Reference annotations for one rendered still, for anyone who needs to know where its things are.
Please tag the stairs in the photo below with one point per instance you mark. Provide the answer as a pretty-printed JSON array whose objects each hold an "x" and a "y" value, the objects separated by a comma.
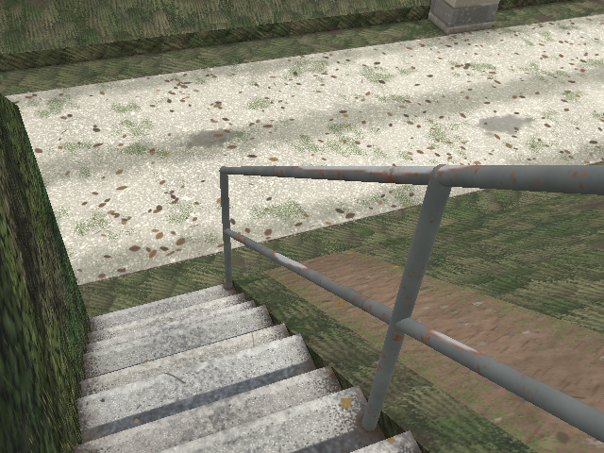
[{"x": 208, "y": 372}]

